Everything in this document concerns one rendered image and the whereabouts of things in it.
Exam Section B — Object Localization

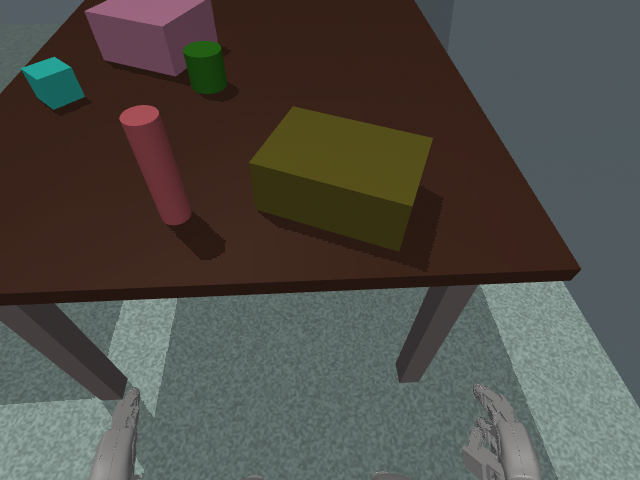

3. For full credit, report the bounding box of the right robot hand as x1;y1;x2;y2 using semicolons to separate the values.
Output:
462;384;542;480

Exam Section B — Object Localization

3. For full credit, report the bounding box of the left robot hand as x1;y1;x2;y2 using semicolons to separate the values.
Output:
88;387;141;480

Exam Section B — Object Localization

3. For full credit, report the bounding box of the table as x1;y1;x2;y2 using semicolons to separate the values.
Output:
0;0;581;401

